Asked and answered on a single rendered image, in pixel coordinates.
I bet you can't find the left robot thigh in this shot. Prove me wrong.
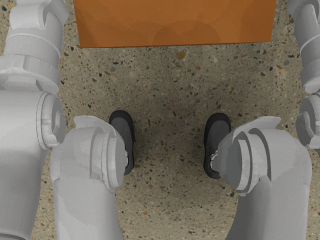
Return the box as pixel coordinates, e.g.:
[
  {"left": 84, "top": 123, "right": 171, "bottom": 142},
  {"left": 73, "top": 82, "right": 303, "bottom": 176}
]
[{"left": 52, "top": 127, "right": 125, "bottom": 240}]

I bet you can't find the robot right upper arm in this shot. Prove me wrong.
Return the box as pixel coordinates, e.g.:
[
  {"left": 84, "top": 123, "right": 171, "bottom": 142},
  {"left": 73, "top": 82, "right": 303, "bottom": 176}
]
[{"left": 295, "top": 91, "right": 320, "bottom": 157}]

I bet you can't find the carton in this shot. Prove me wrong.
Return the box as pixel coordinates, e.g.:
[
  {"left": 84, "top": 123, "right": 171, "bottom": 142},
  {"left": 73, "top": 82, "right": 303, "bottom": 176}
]
[{"left": 73, "top": 0, "right": 277, "bottom": 48}]

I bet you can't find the robot right forearm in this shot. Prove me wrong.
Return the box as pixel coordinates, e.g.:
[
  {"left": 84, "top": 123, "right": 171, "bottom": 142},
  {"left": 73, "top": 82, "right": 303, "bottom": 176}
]
[{"left": 286, "top": 0, "right": 320, "bottom": 94}]

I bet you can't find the robot left forearm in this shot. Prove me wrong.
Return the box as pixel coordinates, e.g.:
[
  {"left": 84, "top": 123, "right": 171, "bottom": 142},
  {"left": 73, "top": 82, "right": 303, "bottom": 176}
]
[{"left": 0, "top": 0, "right": 69, "bottom": 95}]

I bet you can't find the left robot foot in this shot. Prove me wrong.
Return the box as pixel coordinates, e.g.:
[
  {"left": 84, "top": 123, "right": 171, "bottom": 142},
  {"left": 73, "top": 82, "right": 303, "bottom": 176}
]
[{"left": 109, "top": 110, "right": 135, "bottom": 175}]

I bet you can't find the robot left upper arm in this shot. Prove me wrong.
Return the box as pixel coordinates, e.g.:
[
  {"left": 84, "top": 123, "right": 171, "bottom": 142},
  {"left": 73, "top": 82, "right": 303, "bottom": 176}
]
[{"left": 0, "top": 89, "right": 67, "bottom": 240}]

